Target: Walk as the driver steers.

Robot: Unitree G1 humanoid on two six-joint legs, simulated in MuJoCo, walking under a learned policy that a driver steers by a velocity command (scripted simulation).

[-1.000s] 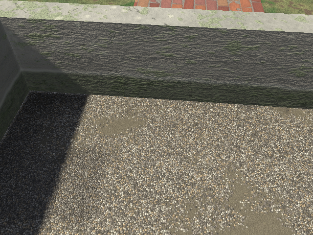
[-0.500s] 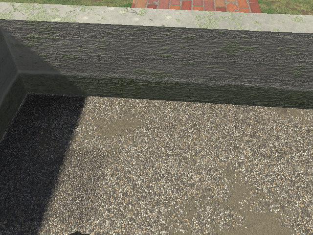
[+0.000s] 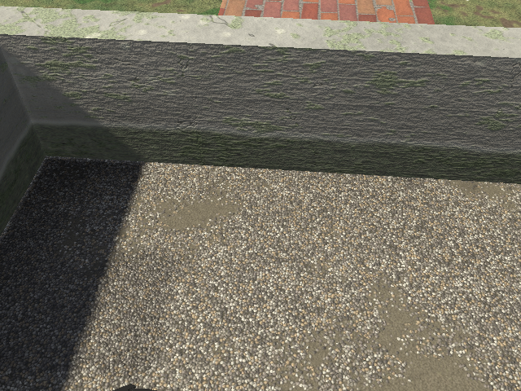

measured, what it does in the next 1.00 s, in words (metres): stands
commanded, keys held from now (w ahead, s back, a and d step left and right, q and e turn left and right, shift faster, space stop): w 0.58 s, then no key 0.42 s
